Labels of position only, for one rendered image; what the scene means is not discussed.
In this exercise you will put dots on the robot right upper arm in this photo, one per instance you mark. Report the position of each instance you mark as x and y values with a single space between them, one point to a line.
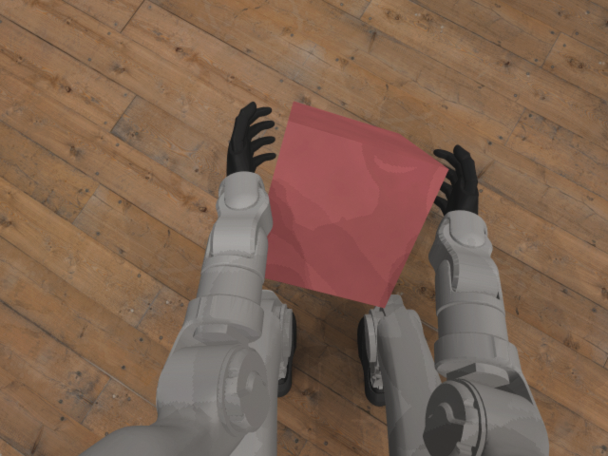
465 418

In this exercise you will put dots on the robot right hand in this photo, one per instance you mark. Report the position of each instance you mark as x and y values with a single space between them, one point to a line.
463 192

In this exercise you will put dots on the robot right forearm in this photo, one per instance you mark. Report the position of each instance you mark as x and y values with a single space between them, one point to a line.
473 341

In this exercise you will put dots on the robot left upper arm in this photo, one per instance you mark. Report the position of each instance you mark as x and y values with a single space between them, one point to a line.
209 398

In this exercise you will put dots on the robot left forearm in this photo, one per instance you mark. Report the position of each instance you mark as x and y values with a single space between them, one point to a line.
227 307

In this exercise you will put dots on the carton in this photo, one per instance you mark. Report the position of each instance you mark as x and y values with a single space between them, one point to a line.
348 201

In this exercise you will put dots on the robot left hand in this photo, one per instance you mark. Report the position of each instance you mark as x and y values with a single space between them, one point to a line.
241 150

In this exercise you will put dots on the left robot shin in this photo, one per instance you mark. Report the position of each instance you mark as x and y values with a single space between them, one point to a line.
270 295

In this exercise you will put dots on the left robot foot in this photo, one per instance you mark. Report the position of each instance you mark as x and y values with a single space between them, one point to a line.
284 384

